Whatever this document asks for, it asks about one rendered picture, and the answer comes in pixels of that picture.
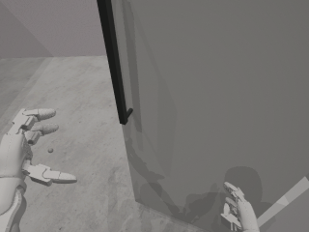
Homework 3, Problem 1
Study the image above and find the left robot hand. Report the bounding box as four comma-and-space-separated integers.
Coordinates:
0, 108, 77, 187

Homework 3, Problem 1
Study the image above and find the fridge door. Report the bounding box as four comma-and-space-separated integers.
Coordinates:
111, 0, 309, 232

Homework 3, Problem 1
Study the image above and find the handle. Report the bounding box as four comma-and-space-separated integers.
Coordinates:
97, 0, 133, 125

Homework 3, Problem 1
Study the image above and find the robot left forearm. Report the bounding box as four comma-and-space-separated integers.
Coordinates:
0, 177, 27, 232

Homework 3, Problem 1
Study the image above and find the right robot hand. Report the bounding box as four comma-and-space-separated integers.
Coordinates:
220, 182, 260, 232

